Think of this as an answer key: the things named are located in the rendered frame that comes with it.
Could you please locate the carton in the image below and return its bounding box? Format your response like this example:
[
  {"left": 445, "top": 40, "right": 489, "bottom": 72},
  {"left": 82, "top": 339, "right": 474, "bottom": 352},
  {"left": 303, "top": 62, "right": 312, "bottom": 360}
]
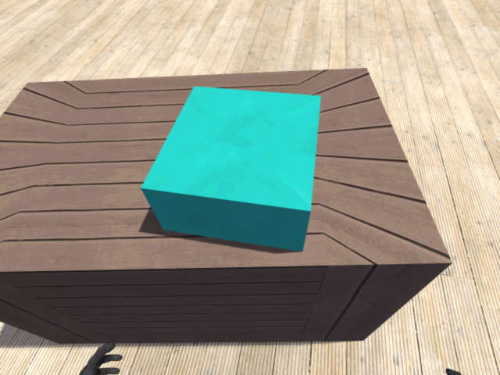
[{"left": 141, "top": 86, "right": 321, "bottom": 252}]

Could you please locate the left robot hand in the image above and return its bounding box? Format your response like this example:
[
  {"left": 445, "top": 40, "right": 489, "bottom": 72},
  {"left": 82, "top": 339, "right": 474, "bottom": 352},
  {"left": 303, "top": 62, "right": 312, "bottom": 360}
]
[{"left": 79, "top": 342, "right": 123, "bottom": 375}]

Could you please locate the pedestal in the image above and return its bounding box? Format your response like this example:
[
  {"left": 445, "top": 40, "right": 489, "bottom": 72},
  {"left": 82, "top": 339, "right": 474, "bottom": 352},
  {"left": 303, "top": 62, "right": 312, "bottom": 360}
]
[{"left": 0, "top": 68, "right": 452, "bottom": 344}]

